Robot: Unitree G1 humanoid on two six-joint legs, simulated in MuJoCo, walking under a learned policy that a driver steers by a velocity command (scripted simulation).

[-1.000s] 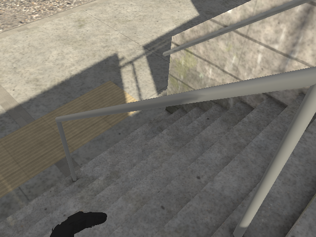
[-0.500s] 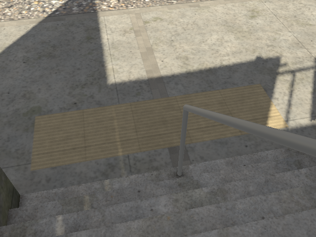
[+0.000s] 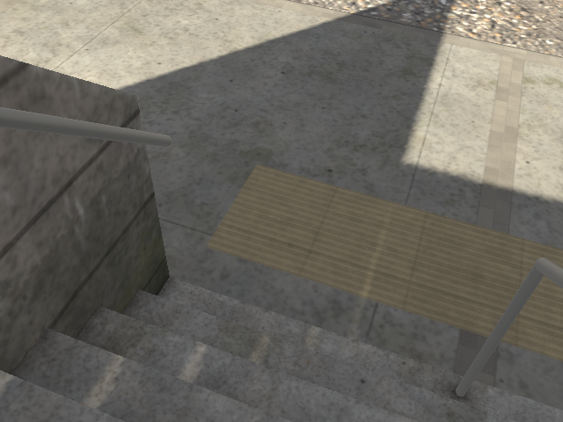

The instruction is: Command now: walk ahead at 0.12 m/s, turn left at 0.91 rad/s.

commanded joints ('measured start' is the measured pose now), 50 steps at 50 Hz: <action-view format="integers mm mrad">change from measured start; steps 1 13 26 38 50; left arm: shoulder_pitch -100 -243 -85 -163 102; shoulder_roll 96 -12 -28 43 44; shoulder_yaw -7 1 -38 49 2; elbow -76 -220 -250 -234 -116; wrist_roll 38 -118 -7 -52 -22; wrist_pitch -72 -9 118 0 -54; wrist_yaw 52 -36 -35 -130 -39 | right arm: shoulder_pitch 97 403 40 63 -86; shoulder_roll -10 -91 -192 -148 -25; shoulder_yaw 3 -79 -116 -101 -16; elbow -26 190 215 156 -1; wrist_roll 6 32 2 6 18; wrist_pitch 14 -53 -93 -62 7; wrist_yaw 35 15 -161 -174 -120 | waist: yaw -54 -177 -47 -109 26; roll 22 49 115 -62 -115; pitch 99 -44 -61 27 -34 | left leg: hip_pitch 79 1169 578 94 -38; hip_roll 90 288 326 -32 -74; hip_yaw -15 -448 -13 -46 -22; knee -398 -1349 -1435 -294 -295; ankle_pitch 408 551 251 172 113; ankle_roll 46 347 296 6 -24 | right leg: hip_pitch -183 -612 -81 -37 149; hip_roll -296 0 82 -107 -56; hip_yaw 219 395 127 598 890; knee -333 276 291 -324 -148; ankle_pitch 226 -261 54 582 554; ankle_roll -132 148 91 -235 -222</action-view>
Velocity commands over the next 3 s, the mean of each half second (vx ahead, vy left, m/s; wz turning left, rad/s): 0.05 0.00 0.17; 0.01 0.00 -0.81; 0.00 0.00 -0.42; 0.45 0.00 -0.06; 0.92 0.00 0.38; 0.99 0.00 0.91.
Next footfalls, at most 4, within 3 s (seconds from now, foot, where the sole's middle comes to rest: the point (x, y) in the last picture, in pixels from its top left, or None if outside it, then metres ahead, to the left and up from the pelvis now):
0.18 left None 0.14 0.15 -0.74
0.62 right None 0.06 -0.10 -0.74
1.26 left None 0.14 0.14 -0.74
2.06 right None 0.02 -0.09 -0.74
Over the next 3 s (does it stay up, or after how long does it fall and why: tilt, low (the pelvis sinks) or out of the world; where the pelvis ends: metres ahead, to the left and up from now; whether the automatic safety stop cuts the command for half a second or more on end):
stays up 0.45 -0.13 -0.31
